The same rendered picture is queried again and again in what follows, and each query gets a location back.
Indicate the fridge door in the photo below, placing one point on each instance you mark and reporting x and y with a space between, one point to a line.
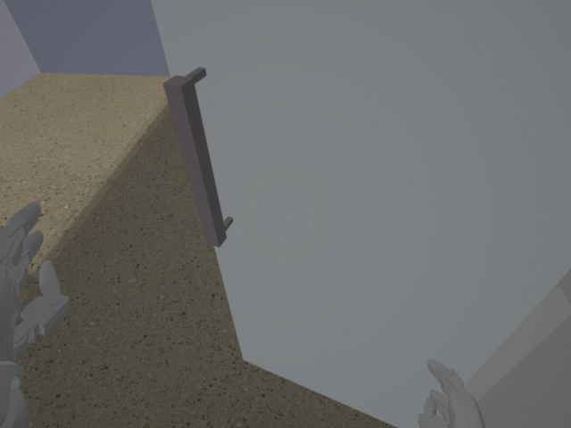
399 177

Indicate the handle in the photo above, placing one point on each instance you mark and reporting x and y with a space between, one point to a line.
185 111

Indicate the robot right hand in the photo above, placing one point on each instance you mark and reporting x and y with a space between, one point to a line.
460 410

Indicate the left robot forearm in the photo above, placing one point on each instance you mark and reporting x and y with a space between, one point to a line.
13 408

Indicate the robot left hand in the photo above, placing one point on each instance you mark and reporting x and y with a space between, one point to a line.
17 249

